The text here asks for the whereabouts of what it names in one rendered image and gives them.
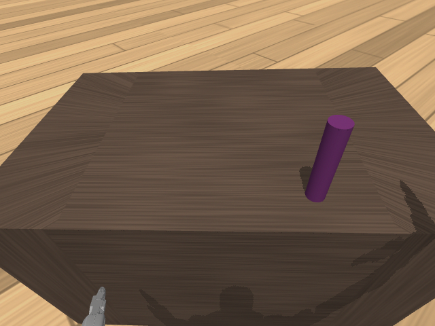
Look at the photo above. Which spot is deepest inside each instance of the can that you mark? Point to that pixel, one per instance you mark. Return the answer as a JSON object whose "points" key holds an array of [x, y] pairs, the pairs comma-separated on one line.
{"points": [[333, 143]]}

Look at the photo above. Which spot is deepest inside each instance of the left robot hand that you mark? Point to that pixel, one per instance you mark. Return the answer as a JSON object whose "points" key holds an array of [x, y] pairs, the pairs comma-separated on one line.
{"points": [[96, 315]]}

